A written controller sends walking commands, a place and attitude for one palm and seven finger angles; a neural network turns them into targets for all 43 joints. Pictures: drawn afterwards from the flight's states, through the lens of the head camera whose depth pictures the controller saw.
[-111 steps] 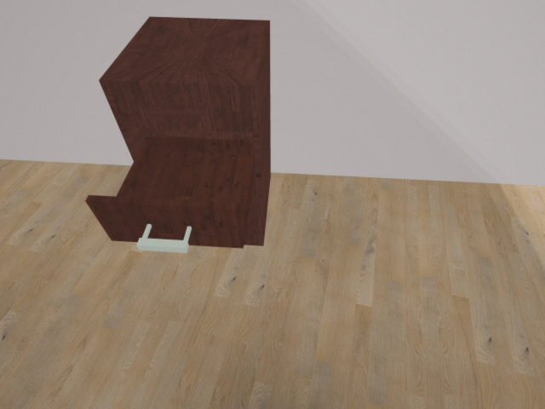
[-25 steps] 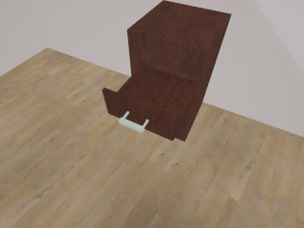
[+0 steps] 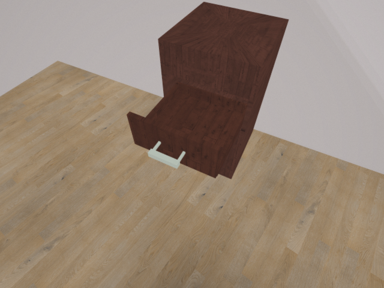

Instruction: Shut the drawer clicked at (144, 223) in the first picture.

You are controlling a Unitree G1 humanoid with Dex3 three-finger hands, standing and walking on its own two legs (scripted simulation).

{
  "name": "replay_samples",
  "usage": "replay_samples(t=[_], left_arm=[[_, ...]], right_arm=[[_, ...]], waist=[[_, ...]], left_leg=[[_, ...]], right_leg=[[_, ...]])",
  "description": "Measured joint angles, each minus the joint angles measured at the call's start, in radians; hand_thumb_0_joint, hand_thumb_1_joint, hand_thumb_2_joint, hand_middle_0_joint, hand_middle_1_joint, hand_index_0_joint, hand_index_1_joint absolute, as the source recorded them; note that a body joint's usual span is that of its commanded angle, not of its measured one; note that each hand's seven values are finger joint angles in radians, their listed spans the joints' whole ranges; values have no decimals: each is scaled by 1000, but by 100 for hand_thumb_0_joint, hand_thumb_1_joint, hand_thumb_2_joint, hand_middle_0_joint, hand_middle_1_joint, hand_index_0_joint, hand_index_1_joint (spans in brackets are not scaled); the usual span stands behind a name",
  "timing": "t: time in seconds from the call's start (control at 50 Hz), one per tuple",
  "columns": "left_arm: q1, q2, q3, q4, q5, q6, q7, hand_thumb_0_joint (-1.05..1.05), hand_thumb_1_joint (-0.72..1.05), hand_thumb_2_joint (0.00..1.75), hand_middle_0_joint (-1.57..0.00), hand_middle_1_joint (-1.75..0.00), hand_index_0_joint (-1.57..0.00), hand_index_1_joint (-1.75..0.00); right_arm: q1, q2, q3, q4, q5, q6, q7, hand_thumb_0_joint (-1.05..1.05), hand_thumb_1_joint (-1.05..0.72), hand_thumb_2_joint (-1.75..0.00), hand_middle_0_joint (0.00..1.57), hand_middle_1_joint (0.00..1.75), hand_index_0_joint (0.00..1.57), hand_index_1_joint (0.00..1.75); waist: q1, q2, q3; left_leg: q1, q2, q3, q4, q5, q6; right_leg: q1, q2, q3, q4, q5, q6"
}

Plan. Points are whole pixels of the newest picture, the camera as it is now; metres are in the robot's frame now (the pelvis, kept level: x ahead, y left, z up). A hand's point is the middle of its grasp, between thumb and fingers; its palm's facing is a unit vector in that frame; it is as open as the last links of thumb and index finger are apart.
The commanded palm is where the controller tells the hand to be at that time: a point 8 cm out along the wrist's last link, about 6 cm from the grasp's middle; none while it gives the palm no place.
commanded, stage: look at it before walking up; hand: left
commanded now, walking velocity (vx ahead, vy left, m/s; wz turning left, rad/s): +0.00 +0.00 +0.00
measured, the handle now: (167, 153) +0.60 +0.13 -0.24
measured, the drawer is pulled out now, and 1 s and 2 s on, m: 0.30 0.30 0.30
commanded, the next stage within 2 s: turn to face it in 0.22 s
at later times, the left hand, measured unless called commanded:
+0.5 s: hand out of the picture +0.03 +0.18 -0.18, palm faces +0.02 -0.98 -0.20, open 7.4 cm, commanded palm none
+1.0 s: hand out of the picture +0.09 +0.17 -0.17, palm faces -0.20 -0.94 -0.29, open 7.4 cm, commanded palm none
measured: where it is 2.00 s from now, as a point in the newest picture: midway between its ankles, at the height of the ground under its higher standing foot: outside the picture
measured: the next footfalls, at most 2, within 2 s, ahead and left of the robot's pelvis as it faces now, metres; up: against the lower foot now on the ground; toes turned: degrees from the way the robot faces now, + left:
left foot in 1.12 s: +0.07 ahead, +0.08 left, +0.00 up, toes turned -15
right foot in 1.38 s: -0.07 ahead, -0.16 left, +0.00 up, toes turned -20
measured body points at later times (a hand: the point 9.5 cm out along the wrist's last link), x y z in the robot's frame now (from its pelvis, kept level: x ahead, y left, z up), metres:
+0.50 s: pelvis +0.00 +0.00 +0.00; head +0.03 +0.00 +0.44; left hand +0.03 +0.23 -0.16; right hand +0.00 -0.23 -0.16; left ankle +0.01 +0.16 -0.74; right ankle -0.05 -0.08 -0.74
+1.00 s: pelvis -0.03 -0.02 -0.01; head +0.02 -0.05 +0.44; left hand +0.10 +0.22 -0.15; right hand -0.03 -0.28 -0.16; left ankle +0.00 +0.12 -0.69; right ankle -0.05 -0.12 -0.74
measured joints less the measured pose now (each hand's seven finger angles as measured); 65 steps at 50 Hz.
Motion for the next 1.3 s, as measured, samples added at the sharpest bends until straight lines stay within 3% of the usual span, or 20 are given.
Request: replay_samples(t=[0.38, 0.54, 0.62, 0.66, 0.72, 0.76, 0.82, 0.86, 0.92, 0.98, 1.06, 1.1, 1.14, 1.18, 1.24, 1.3], left_arm=[[-19, 15, 4, -15, -1, -4, 2, 0, 91, 89, -20, -30, -20, -30], [-14, 18, 42, -46, 10, 34, -15, 0, 91, 89, -20, -30, -21, -30], [-22, 40, 61, -58, 13, 49, -21, 0, 90, 89, -20, -30, -21, -30], [-34, 52, 68, -70, 11, 57, -25, 0, 91, 89, -20, -30, -20, -30], [-70, 67, 77, -94, 11, 69, -30, 0, 91, 89, -20, -30, -20, -30], [-95, 73, 82, -116, 12, 69, -37, 1, 91, 89, -19, -30, -20, -30], [-119, 75, 80, -151, 14, 58, -48, 0, 91, 89, -19, -30, -20, -30], [-110, 91, 77, -176, 18, 39, -53, 0, 91, 89, -19, -30, -20, -30], [-118, 79, 71, -171, 25, 31, -40, 0, 91, 89, -19, -30, -20, -30], [-104, 72, 67, -166, 30, 44, -31, 0, 91, 89, -19, -30, -20, -30], [-82, 70, 64, -154, 29, 53, -26, 0, 91, 89, -20, -30, -20, -30], [-71, 66, 60, -147, 24, 56, -27, 0, 90, 89, -20, -30, -21, -30], [-63, 60, 56, -144, 14, 62, -30, 0, 90, 89, -20, -30, -21, -30], [-76, 67, 58, -143, 9, 68, -34, 0, 90, 89, -20, -30, -21, -30], [-94, 68, 61, -146, 15, 70, -41, 1, 91, 89, -20, -30, -20, -30], [-104, 56, 54, -153, 16, 60, -45, 0, 91, 89, -20, -30, -20, -30]], right_arm=[[21, 5, 1, 10, -2, 0, -1, 0, -91, -89, 20, 30, 20, 29], [-4, -6, -25, -29, -1, 15, -12, 0, -91, -89, 20, 30, 20, 29], [-17, -10, -35, -48, 0, 10, -16, 0, -91, -89, 20, 30, 20, 29], [-19, -11, -37, -66, -7, 0, -18, 0, -91, -89, 20, 30, 20, 29], [-18, -14, -34, -97, -18, -11, -23, 0, -91, -89, 20, 30, 20, 29], [-17, -18, -31, -108, -24, -6, -22, 0, -91, -89, 20, 30, 20, 29], [-18, -33, -31, -115, -27, 7, -15, 0, -91, -89, 20, 30, 20, 29], [-11, -37, -33, -121, -17, 17, -8, 0, -91, -89, 20, 30, 20, 30], [-51, -67, -48, -121, -4, 43, -1, 1, -91, -89, 20, 30, 20, 30], [-82, -74, -51, -131, 1, 42, -1, 1, -91, -89, 20, 30, 20, 29], [-103, -66, -46, -153, 7, 27, 3, 1, -91, -89, 20, 30, 20, 29], [-102, -64, -43, -161, 8, 17, 3, 1, -91, -89, 20, 30, 20, 29], [-89, -66, -39, -171, 2, 1, 1, 0, -91, -89, 20, 30, 20, 29], [-85, -51, -31, -172, -10, -2, -2, 0, -91, -89, 20, 30, 20, 29], [-69, -36, -17, -171, -20, 2, -3, 0, -91, -89, 20, 30, 20, 29], [-57, -34, -11, -163, -25, 7, 1, 0, -91, -89, 20, 30, 20, 29]], waist=[[-6, 2, -12], [3, 7, 4], [5, -23, 10], [9, -34, 10], [6, -25, 28], [5, -10, 41], [8, 26, 52], [12, 16, 35], [7, 46, 60], [4, 25, 66], [9, -18, 53], [7, -27, 40], [0, -16, 19], [5, -41, 25], [9, -46, 27], [8, -18, 29]], left_leg=[[4, 12, 4, -5, 0, -7], [-55, 45, 50, 112, -62, -1], [-61, 45, 87, 129, -76, -5], [-63, 47, 114, 123, -72, 6], [-59, 63, 138, 103, -55, 11], [-55, 76, 147, 86, -41, 4], [-64, 107, 156, 101, -42, -14], [-102, 107, 169, 175, -81, -15], [-202, 78, 93, 444, -285, 3], [-247, 30, 97, 545, -314, 9], [-202, -8, 117, 388, -250, 12], [-145, -19, 121, 243, -158, 18], [-107, -10, 107, 126, -38, 47], [-112, -9, 123, 147, -28, 62], [-100, 9, 132, 118, -30, 53], [-95, 34, 130, 87, -12, 39]], right_leg=[[3, 11, 4, -10, 5, -7], [-61, 40, 52, 71, -17, -12], [-93, 36, 87, 116, -29, -3], [-146, 34, 97, 206, -67, 6], [-252, 30, 87, 471, -204, 20], [-281, 12, 72, 522, -226, 28], [-248, -15, 40, 389, -177, 36], [-185, -41, 52, 194, -35, 34], [-200, -17, 61, 224, -39, 30], [-185, -16, 83, 189, -16, 16], [-165, -7, 121, 138, 19, 14], [-165, 6, 132, 142, 17, 19], [-190, 28, 129, 190, -14, 26], [-243, 23, 133, 348, -133, 35], [-297, 10, 116, 522, -189, 46], [-276, -14, 83, 484, -195, 51]])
